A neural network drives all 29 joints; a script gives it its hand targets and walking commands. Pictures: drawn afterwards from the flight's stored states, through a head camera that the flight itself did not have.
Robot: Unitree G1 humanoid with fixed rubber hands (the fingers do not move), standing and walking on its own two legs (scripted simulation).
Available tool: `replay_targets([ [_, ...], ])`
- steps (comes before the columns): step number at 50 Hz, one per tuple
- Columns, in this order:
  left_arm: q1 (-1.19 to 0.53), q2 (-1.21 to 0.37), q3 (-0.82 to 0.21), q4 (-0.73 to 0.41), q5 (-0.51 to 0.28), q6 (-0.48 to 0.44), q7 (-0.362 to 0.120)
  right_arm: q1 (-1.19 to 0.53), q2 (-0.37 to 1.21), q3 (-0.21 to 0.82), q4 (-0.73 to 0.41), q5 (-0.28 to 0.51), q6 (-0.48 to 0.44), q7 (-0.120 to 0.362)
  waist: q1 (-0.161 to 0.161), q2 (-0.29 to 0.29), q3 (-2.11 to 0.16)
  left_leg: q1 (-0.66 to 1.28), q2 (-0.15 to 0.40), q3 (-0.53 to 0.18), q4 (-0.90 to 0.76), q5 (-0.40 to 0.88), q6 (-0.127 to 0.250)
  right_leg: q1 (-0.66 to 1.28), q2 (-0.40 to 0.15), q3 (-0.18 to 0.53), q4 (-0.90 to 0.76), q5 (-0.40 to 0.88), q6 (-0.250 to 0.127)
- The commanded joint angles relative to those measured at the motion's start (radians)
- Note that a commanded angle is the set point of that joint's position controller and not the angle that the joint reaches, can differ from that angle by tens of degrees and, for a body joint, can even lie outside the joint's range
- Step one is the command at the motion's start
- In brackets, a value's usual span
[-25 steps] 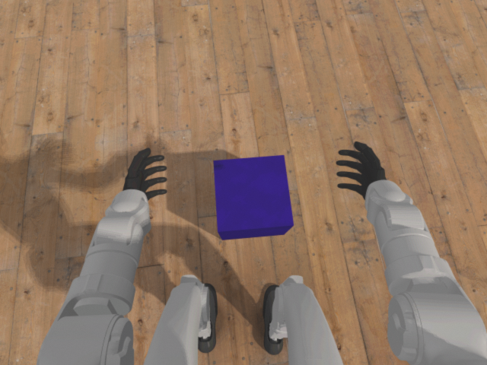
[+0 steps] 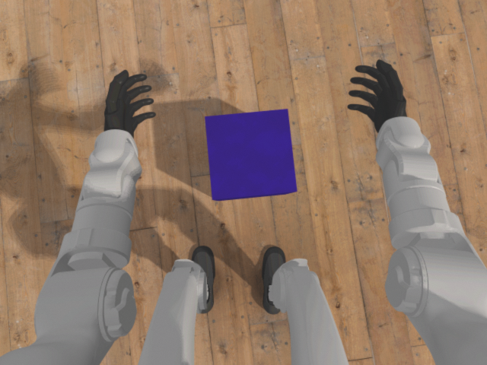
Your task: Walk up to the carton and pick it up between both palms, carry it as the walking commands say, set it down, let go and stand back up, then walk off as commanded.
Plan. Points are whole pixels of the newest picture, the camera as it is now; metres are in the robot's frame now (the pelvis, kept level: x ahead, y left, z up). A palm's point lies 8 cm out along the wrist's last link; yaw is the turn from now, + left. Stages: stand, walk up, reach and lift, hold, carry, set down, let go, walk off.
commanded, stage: reach and lift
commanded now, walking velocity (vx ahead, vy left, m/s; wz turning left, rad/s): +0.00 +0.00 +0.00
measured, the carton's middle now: (249, 159) +0.48 -0.02 -0.54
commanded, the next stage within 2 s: none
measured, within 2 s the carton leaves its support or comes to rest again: neither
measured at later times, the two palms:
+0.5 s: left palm (153, 146) +0.47 +0.18 -0.26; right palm (349, 139) +0.48 -0.22 -0.26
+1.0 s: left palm (172, 158) +0.46 +0.17 -0.40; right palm (324, 153) +0.47 -0.21 -0.41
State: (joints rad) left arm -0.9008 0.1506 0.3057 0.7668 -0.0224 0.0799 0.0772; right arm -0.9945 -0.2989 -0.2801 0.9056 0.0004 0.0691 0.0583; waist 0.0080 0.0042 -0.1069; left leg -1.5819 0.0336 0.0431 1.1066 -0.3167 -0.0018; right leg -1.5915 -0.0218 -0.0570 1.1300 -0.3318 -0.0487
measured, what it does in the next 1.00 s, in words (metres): lowers itself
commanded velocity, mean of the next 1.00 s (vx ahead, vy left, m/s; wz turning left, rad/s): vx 0.00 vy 0.00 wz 0.00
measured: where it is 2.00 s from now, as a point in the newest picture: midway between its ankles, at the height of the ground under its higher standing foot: (238, 291)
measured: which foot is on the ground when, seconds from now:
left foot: down 0.00-1.00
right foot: down 0.00-1.00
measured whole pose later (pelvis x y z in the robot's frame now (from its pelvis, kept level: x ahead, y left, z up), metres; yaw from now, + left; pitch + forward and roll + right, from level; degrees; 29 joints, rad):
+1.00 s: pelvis -0.05 +0.00 -0.24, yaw +2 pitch +42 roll +3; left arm -1.24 0.27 0.15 1.04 -0.24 0.01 0.16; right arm -1.31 -0.41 -0.02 1.12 0.24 0.02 -0.08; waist 0.00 0.02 0.18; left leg -2.24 0.05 0.04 2.03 -0.52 0.00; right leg -2.26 -0.06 -0.04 2.06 -0.54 -0.08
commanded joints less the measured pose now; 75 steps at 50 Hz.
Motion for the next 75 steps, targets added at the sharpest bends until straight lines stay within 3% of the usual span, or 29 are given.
replay_targets([
  [1, -0.167, 0.091, 0.016, -0.113, 0.004, -0.019, -0.005, -0.206, -0.128, -0.021, -0.104, -0.007, -0.02, 0.013, -0.003, -0.041, -0.936, 0.365, -0.1, -0.035, -0.004, 0.333, -0.015, 0.616, 0.061, 0.121, -0.021, 0.46, 0.043],
  [7, -0.206, 0.061, 0.001, -0.045, -0.008, -0.012, 0.011, -0.244, -0.157, -0.016, 0.001, 0.008, -0.023, 0.028, -0.025, -0.031, -0.847, 0.297, -0.1, -0.048, 0.114, 0.199, -0.029, 0.313, 0.069, 0.085, 0.082, 0.238, 0.042],
  [13, -0.241, 0.089, -0.014, -0.028, -0.031, 0.0, 0.046, -0.288, -0.181, 0.04, 0.033, 0.061, -0.017, 0.007, -0.015, -0.032, -0.893, 0.221, -0.11, -0.037, 0.27, 0.134, -0.036, 0.169, 0.08, 0.066, 0.233, 0.153, 0.05],
  [22, -0.324, 0.155, -0.074, -0.1, -0.114, 0.011, 0.085, -0.368, -0.231, 0.109, -0.061, 0.137, -0.001, -0.054, -0.02, -0.043, -1.07, 0.167, -0.116, -0.01, 0.46, 0.136, -0.033, 0.162, 0.078, 0.053, 0.418, 0.164, 0.049],
  [33, -0.422, 0.188, -0.1, 0.031, -0.154, -0.017, 0.081, -0.438, -0.225, 0.158, 0.02, 0.174, -0.016, -0.099, -0.021, -0.054, -0.93, -0.049, -0.1, 0.0, 0.619, 0.029, -0.022, 0.071, 0.047, 0.088, 0.559, 0.086, 0.044],
  [46, -0.524, 0.237, -0.133, 0.172, -0.206, -0.08, 0.082, -0.542, -0.223, 0.238, 0.11, 0.235, -0.06, -0.14, -0.005, -0.069, -0.846, -0.167, -0.081, -0.002, 0.789, 0.024, -0.019, 0.027, 0.029, 0.118, 0.72, 0.093, 0.046],
  [55, -0.598, 0.255, -0.193, 0.248, -0.258, -0.104, 0.087, -0.608, -0.243, 0.277, 0.175, 0.277, -0.087, -0.149, -0.01, -0.06, -0.781, -0.183, -0.068, -0.013, 0.883, 0.034, -0.019, -0.028, 0.014, 0.122, 0.821, 0.09, 0.043],
  [61, -0.588, 0.198, -0.25, 0.376, -0.312, -0.11, 0.069, -0.636, -0.252, 0.295, 0.212, 0.278, -0.108, -0.139, -0.05, -0.075, -0.666, -0.233, -0.064, -0.034, 0.928, 0.029, -0.018, -0.085, 0.003, 0.117, 0.865, 0.084, 0.044],
  [66, -0.586, 0.206, -0.271, 0.372, -0.331, -0.123, 0.077, -0.615, -0.218, 0.324, 0.228, 0.31, -0.111, -0.133, -0.028, -0.078, -0.738, -0.178, -0.062, -0.037, 0.948, 0.078, -0.013, -0.049, 0.005, 0.109, 0.9, 0.128, 0.045],
  [75, -0.566, 0.198, -0.248, 0.398, -0.308, -0.124, 0.078, -0.617, -0.213, 0.329, 0.221, 0.311, -0.109, -0.127, -0.004, -0.083, -0.673, -0.222, -0.061, -0.037, 0.946, 0.067, -0.009, -0.098, 0.013, 0.113, 0.902, 0.106, 0.048],
])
